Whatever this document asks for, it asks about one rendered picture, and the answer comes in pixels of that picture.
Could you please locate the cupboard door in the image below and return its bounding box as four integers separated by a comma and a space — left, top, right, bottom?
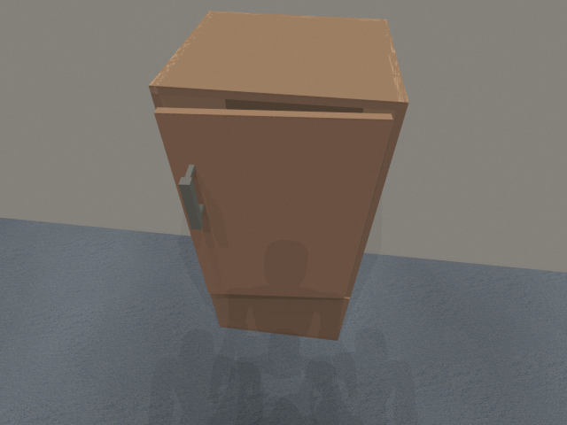
154, 107, 393, 298

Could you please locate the handle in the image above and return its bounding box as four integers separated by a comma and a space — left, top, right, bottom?
178, 165, 205, 229

